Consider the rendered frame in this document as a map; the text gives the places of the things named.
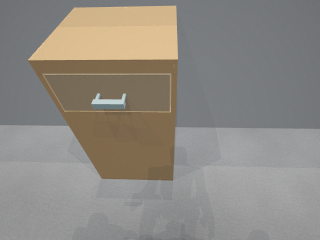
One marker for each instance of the drawer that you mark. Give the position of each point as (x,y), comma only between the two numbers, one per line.
(149,92)

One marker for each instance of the cabinet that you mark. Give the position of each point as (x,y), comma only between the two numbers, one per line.
(126,145)

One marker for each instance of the handle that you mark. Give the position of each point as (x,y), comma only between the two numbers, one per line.
(98,103)

